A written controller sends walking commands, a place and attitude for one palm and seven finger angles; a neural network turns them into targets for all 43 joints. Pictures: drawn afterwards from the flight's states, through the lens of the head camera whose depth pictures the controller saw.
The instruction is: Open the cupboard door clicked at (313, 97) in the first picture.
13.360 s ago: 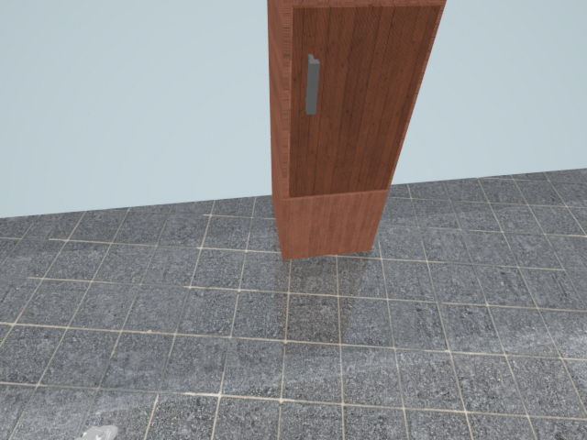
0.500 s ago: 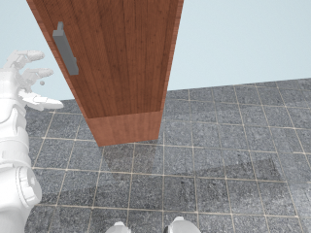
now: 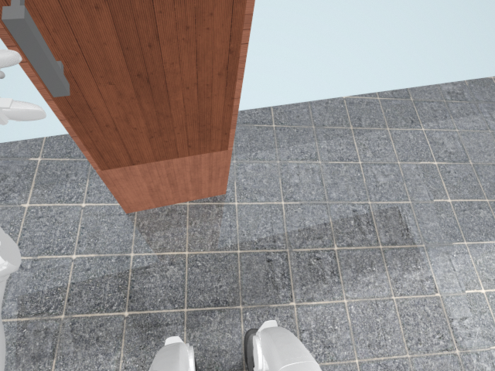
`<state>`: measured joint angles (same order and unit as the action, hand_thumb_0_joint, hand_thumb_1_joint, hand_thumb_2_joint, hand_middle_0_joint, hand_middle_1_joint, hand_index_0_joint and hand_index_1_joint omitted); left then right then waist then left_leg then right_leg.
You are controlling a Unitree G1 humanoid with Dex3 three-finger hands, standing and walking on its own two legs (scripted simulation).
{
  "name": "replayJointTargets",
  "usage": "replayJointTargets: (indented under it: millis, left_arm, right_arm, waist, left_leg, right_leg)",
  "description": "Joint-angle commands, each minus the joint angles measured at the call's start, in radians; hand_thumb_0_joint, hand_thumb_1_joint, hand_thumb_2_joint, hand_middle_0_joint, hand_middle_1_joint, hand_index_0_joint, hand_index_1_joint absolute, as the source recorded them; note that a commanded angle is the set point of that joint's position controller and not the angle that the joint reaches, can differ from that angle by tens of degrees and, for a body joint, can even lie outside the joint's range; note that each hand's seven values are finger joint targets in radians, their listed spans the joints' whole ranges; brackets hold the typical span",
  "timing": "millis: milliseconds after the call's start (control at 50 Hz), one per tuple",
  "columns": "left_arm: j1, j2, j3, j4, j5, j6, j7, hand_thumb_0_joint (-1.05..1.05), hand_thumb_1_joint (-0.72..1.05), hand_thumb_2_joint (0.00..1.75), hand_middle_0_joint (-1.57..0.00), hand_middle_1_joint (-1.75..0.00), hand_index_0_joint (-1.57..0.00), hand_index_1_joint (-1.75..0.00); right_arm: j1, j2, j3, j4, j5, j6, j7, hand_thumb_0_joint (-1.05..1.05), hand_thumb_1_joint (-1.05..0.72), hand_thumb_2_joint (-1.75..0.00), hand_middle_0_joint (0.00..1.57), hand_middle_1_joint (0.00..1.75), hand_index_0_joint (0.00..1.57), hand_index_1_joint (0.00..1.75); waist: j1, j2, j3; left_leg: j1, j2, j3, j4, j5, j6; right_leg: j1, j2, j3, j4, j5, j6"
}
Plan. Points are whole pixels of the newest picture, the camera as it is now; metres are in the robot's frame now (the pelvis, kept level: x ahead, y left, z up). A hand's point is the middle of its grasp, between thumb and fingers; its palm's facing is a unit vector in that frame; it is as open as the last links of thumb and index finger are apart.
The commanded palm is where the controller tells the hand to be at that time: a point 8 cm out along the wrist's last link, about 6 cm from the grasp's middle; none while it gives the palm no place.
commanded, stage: move the hooked fingers beside the handle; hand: left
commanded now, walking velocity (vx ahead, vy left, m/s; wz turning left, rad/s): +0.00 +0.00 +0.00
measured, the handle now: (41, 46) +0.59 +0.25 +0.10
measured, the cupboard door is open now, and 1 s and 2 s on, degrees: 0 0 0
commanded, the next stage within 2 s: slide the fingers in behind the handle in 0.78 s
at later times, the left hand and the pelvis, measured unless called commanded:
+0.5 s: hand out of the picture +0.53 +0.30 +0.10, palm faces +0.13 -0.99 +0.00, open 14.0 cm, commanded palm +0.51 +0.33 +0.09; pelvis +0.02 +0.01 +0.00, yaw -1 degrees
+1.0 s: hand out of the picture +0.51 +0.29 +0.10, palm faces +0.14 -0.99 -0.01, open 14.0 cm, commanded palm +0.49 +0.33 +0.09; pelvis +0.01 +0.00 +0.00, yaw +0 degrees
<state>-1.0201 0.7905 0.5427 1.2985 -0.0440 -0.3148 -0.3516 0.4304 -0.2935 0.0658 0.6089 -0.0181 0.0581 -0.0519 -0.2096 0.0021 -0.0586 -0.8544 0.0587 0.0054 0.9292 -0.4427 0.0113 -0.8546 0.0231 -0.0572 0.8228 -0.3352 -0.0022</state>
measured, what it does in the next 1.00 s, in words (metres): stands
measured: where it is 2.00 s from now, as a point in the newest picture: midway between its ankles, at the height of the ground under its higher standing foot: outside the picture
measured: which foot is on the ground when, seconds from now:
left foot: down 0.00-1.00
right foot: down 0.00-1.00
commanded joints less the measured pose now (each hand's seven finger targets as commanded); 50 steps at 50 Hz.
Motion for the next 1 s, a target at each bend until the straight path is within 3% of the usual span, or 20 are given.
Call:
replayJointTargets:
  millis: [0, 20, 80, 140, 160, 220, 260, 300, 360, 420, 460, 500, 540, 620, 720, 800, 840, 900, 940, 980]
  left_arm:
    - [-0.396, 0.370, 0.054, -0.178, -0.010, -0.050, -0.001, 0.00, -0.50, 0.30, -0.30, -1.20, -0.30, -1.20]
    - [-0.359, 0.382, 0.068, -0.173, -0.007, -0.051, -0.007, 0.00, -0.50, 0.30, -0.30, -1.20, -0.30, -1.20]
    - [-0.339, 0.372, 0.058, -0.215, -0.008, -0.050, -0.022, 0.00, -0.50, 0.30, -0.30, -1.20, -0.30, -1.20]
    - [-0.314, 0.340, 0.065, -0.267, -0.039, -0.062, -0.036, 0.00, -0.50, 0.30, -0.30, -1.20, -0.30, -1.20]
    - [-0.294, 0.367, 0.095, -0.272, -0.044, -0.065, -0.036, 0.00, -0.50, 0.30, -0.30, -1.20, -0.30, -1.20]
    - [-0.319, 0.325, 0.073, -0.262, -0.062, -0.062, -0.040, 0.00, -0.50, 0.30, -0.30, -1.20, -0.30, -1.20]
    - [-0.327, 0.357, 0.083, -0.254, -0.048, -0.055, -0.036, 0.00, -0.50, 0.30, -0.30, -1.20, -0.30, -1.20]
    - [-0.335, 0.334, 0.056, -0.281, -0.035, -0.056, -0.034, 0.00, -0.50, 0.30, -0.30, -1.20, -0.30, -1.20]
    - [-0.342, 0.280, 0.026, -0.353, -0.038, -0.078, -0.028, 0.00, -0.50, 0.30, -0.30, -1.20, -0.30, -1.20]
    - [-0.308, 0.235, 0.031, -0.345, -0.080, -0.077, -0.034, 0.00, -0.50, 0.30, -0.30, -1.20, -0.30, -1.20]
    - [-0.291, 0.182, -0.002, -0.295, -0.089, -0.052, -0.039, 0.00, -0.50, 0.30, -0.30, -1.20, -0.30, -1.20]
    - [-0.293, 0.172, -0.025, -0.262, -0.073, -0.023, -0.035, 0.00, -0.50, 0.30, -0.30, -1.20, -0.30, -1.20]
    - [-0.303, 0.209, -0.008, -0.297, -0.050, -0.021, -0.018, 0.00, -0.50, 0.30, -0.30, -1.20, -0.30, -1.20]
    - [-0.322, 0.228, 0.023, -0.369, -0.054, -0.065, 0.024, 0.00, -0.50, 0.30, -0.30, -1.20, -0.30, -1.20]
    - [-0.305, 0.267, 0.065, -0.354, -0.054, -0.091, 0.036, 0.00, -0.50, 0.30, -0.30, -1.20, -0.30, -1.20]
    - [-0.265, 0.240, 0.014, -0.290, -0.034, -0.058, 0.011, 0.00, -0.50, 0.30, -0.30, -1.20, -0.30, -1.20]
    - [-0.274, 0.256, 0.027, -0.304, -0.044, -0.059, -0.004, 0.00, -0.50, 0.30, -0.30, -1.20, -0.30, -1.20]
    - [-0.288, 0.239, 0.022, -0.259, -0.072, -0.056, -0.017, 0.00, -0.50, 0.30, -0.30, -1.20, -0.30, -1.20]
    - [-0.327, 0.230, 0.002, -0.235, -0.071, -0.059, -0.019, 0.00, -0.50, 0.30, -0.30, -1.20, -0.30, -1.20]
    - [-0.364, 0.232, -0.012, -0.239, -0.059, -0.062, -0.016, 0.00, -0.50, 0.30, -0.30, -1.20, -0.30, -1.20]
  right_arm:
    - [0.200, -0.195, -0.067, -0.043, -0.005, 0.011, -0.007, 0.00, -0.90, -0.90, 0.20, 0.30, 0.20, 0.30]
    - [0.203, -0.194, -0.069, -0.051, -0.007, 0.015, -0.006, 0.00, -0.90, -0.90, 0.20, 0.30, 0.20, 0.30]
    - [0.210, -0.191, -0.070, -0.057, -0.008, 0.030, 0.001, 0.00, -0.90, -0.90, 0.20, 0.30, 0.20, 0.30]
    - [0.214, -0.192, -0.078, -0.061, -0.008, 0.039, 0.009, 0.00, -0.90, -0.90, 0.20, 0.30, 0.20, 0.30]
    - [0.215, -0.196, -0.084, -0.063, -0.009, 0.041, 0.008, 0.00, -0.90, -0.90, 0.20, 0.30, 0.20, 0.30]
    - [0.210, -0.193, -0.080, -0.056, -0.004, 0.046, 0.009, 0.00, -0.90, -0.90, 0.20, 0.30, 0.20, 0.30]
    - [0.209, -0.195, -0.080, -0.052, -0.005, 0.047, 0.008, 0.00, -0.90, -0.90, 0.20, 0.30, 0.20, 0.30]
    - [0.211, -0.190, -0.079, -0.051, -0.005, 0.050, 0.010, 0.00, -0.90, -0.90, 0.20, 0.30, 0.20, 0.30]
    - [0.214, -0.181, -0.084, -0.042, -0.011, 0.052, 0.018, 0.00, -0.90, -0.90, 0.20, 0.30, 0.20, 0.30]
    - [0.215, -0.184, -0.090, -0.038, -0.012, 0.054, 0.021, 0.00, -0.90, -0.90, 0.20, 0.30, 0.20, 0.30]
    - [0.202, -0.180, -0.087, -0.035, -0.005, 0.055, 0.022, 0.00, -0.90, -0.90, 0.20, 0.30, 0.20, 0.30]
    - [0.196, -0.180, -0.084, -0.035, -0.004, 0.057, 0.022, 0.00, -0.90, -0.90, 0.20, 0.30, 0.20, 0.30]
    - [0.200, -0.180, -0.086, -0.043, -0.007, 0.058, 0.022, 0.00, -0.90, -0.90, 0.20, 0.30, 0.20, 0.30]
    - [0.195, -0.175, -0.086, -0.055, -0.011, 0.055, 0.026, 0.00, -0.90, -0.90, 0.20, 0.30, 0.20, 0.30]
    - [0.181, -0.176, -0.087, -0.061, -0.009, 0.044, 0.027, 0.00, -0.90, -0.90, 0.20, 0.30, 0.20, 0.30]
    - [0.168, -0.170, -0.079, -0.064, 0.001, 0.047, 0.024, 0.00, -0.90, -0.90, 0.20, 0.30, 0.20, 0.30]
    - [0.171, -0.173, -0.081, -0.064, 0.001, 0.047, 0.018, 0.00, -0.90, -0.90, 0.20, 0.30, 0.20, 0.30]
    - [0.164, -0.177, -0.075, -0.063, 0.005, 0.040, 0.012, 0.00, -0.90, -0.90, 0.20, 0.30, 0.20, 0.30]
    - [0.166, -0.178, -0.073, -0.056, 0.008, 0.035, 0.005, 0.00, -0.90, -0.90, 0.20, 0.30, 0.20, 0.30]
    - [0.170, -0.179, -0.073, -0.047, 0.005, 0.026, 0.003, 0.00, -0.90, -0.90, 0.20, 0.30, 0.20, 0.30]
  waist:
    - [0.015, 0.164, -0.490]
    - [0.033, 0.186, -0.510]
    - [0.040, 0.226, -0.532]
    - [0.041, 0.228, -0.560]
    - [0.052, 0.211, -0.564]
    - [0.029, 0.185, -0.498]
    - [0.029, 0.191, -0.474]
    - [0.028, 0.237, -0.473]
    - [0.034, 0.348, -0.546]
    - [0.027, 0.259, -0.555]
    - [0.022, 0.242, -0.505]
    - [0.018, 0.233, -0.442]
    - [0.032, 0.261, -0.471]
    - [0.038, 0.241, -0.507]
    - [0.051, 0.215, -0.539]
    - [0.045, 0.214, -0.465]
    - [0.048, 0.211, -0.486]
    - [0.028, 0.121, -0.435]
    - [0.013, 0.111, -0.403]
    - [0.009, 0.157, -0.400]
  left_leg:
    - [0.241, -0.024, -0.038, -0.089, 0.410, 0.024]
    - [0.251, -0.025, -0.036, -0.085, 0.437, 0.022]
    - [0.291, -0.018, -0.035, -0.084, 0.493, 0.016]
    - [0.351, -0.009, -0.039, -0.079, 0.561, 0.011]
    - [0.346, -0.009, -0.041, -0.079, 0.558, 0.010]
    - [0.320, -0.011, -0.039, -0.082, 0.519, 0.017]
    - [0.298, -0.013, -0.042, -0.086, 0.496, 0.016]
    - [0.342, -0.011, -0.047, -0.086, 0.523, 0.011]
    - [0.498, 0.003, -0.069, -0.063, 0.704, -0.023]
    - [0.512, 0.010, -0.082, -0.057, 0.749, -0.024]
    - [0.469, 0.005, -0.075, -0.066, 0.697, -0.019]
    - [0.418, 0.001, -0.072, -0.078, 0.639, -0.012]
    - [0.443, 0.000, -0.077, -0.076, 0.680, -0.019]
    - [0.456, 0.002, -0.081, -0.068, 0.712, -0.027]
    - [0.399, -0.008, -0.062, -0.068, 0.630, -0.008]
    - [0.342, -0.016, -0.042, -0.086, 0.531, 0.004]
    - [0.351, -0.016, -0.043, -0.085, 0.538, 0.005]
    - [0.266, -0.021, -0.034, -0.094, 0.415, 0.018]
    - [0.230, -0.025, -0.036, -0.098, 0.360, 0.022]
    - [0.236, -0.026, -0.038, -0.097, 0.331, 0.022]
  right_leg:
    - [0.298, 0.022, 0.043, -0.057, 0.322, -0.006]
    - [0.309, 0.024, 0.043, -0.049, 0.345, -0.012]
    - [0.300, 0.026, 0.037, -0.045, 0.374, -0.012]
    - [0.285, 0.036, 0.029, -0.045, 0.403, -0.014]
    - [0.297, 0.037, 0.027, -0.045, 0.402, -0.015]
    - [0.273, 0.042, 0.025, -0.052, 0.383, -0.014]
    - [0.269, 0.039, 0.024, -0.052, 0.364, -0.012]
    - [0.233, 0.038, 0.017, -0.052, 0.349, -0.014]
    - [0.161, 0.044, 0.004, -0.043, 0.352, -0.019]
    - [0.177, 0.051, -0.005, -0.045, 0.378, -0.020]
    - [0.172, 0.047, -0.006, -0.052, 0.361, -0.014]
    - [0.165, 0.043, -0.007, -0.055, 0.340, -0.013]
    - [0.168, 0.041, -0.007, -0.047, 0.348, -0.016]
    - [0.191, 0.043, -0.007, -0.033, 0.373, -0.021]
    - [0.272, 0.040, 0.012, -0.029, 0.403, -0.021]
    - [0.268, 0.036, 0.016, -0.048, 0.369, -0.013]
    - [0.277, 0.035, 0.018, -0.047, 0.377, -0.013]
    - [0.299, 0.036, 0.025, -0.062, 0.341, -0.009]
    - [0.286, 0.032, 0.031, -0.067, 0.307, -0.007]
    - [0.254, 0.029, 0.034, -0.069, 0.263, -0.008]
